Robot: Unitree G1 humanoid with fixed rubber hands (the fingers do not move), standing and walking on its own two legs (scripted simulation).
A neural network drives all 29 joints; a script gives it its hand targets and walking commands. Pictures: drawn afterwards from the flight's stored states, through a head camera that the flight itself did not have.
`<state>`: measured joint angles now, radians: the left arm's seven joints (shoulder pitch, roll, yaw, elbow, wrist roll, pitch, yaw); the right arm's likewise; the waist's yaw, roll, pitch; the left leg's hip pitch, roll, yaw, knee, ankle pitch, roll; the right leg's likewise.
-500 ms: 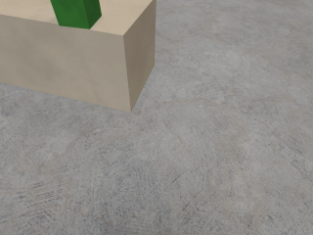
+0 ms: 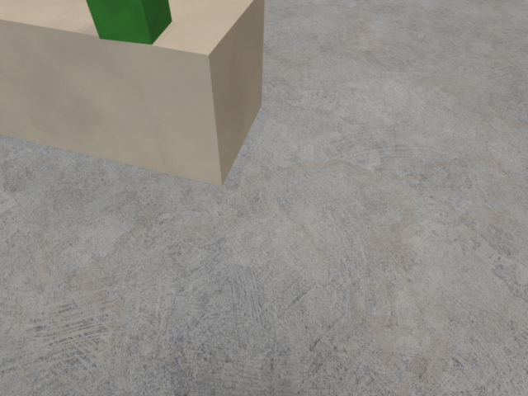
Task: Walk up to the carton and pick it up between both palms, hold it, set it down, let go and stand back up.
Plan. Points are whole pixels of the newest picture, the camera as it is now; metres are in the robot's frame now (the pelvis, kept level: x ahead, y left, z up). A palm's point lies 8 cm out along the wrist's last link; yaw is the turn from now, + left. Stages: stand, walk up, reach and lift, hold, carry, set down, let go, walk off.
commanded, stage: walk up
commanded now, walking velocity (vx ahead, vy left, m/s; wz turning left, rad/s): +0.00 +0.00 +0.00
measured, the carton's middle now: out of the picture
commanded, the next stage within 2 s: none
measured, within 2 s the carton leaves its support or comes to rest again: neither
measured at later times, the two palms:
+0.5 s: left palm out of the picture +0.03 +0.40 -0.18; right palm out of the picture +0.11 -0.13 -0.15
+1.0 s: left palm (48, 257) +0.38 +0.46 -0.14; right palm (287, 318) +0.28 -0.04 -0.17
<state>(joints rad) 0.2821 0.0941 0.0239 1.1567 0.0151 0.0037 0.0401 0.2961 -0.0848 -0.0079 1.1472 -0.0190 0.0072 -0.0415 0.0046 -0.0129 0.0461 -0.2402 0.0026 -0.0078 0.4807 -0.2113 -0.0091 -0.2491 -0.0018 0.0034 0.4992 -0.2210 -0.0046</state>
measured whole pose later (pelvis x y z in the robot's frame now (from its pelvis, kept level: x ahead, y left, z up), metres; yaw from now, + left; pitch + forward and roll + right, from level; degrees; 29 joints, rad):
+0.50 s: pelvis +0.08 +0.14 -0.04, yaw -1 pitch -4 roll -1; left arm 0.46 0.23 0.10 1.02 0.07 0.00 0.05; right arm 0.32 -0.24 -0.08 0.89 -0.05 -0.03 0.04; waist -0.02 -0.03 0.02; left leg -0.39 0.09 0.08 0.91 -0.45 -0.01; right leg -0.37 -0.07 0.12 1.12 -0.62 -0.06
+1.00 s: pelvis +0.28 +0.22 -0.04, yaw -2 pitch -5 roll -2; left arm 0.28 0.17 0.06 0.74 0.04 -0.05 0.09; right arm 0.36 -0.27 -0.06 0.79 -0.07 0.06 0.06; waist -0.05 0.09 0.14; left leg -0.52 0.07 -0.01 1.39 -0.43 -0.06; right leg -0.36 -0.05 -0.13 0.81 -0.37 -0.04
